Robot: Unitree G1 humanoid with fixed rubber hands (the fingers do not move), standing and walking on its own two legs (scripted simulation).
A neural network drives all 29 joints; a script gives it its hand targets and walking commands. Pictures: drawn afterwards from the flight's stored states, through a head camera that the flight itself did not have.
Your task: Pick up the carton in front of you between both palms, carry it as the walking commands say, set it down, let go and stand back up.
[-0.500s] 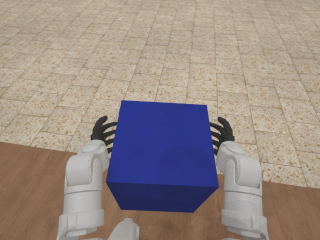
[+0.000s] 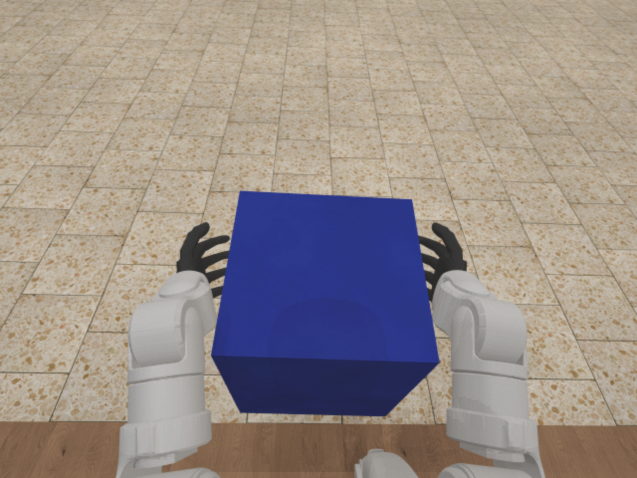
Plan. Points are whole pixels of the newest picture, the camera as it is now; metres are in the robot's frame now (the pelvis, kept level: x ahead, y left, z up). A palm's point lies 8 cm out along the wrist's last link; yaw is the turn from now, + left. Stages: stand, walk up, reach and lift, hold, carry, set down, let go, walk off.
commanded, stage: carry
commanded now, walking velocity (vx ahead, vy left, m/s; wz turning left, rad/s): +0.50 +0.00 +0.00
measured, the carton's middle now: (319, 314) +0.32 -0.01 +0.02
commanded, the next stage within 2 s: none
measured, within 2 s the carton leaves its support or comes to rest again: neither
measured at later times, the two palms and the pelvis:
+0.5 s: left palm (221, 178) +0.61 +0.15 +0.01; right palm (382, 166) +0.64 -0.15 +0.01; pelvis +0.31 -0.04 -0.05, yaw +3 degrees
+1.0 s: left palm (232, 77) +0.94 +0.15 +0.03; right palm (361, 81) +0.93 -0.15 +0.03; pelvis +0.61 +0.02 -0.06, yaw +0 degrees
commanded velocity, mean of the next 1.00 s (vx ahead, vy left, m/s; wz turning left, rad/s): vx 0.50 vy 0.00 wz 0.00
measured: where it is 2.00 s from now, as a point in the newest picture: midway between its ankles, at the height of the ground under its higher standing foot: (294, 233)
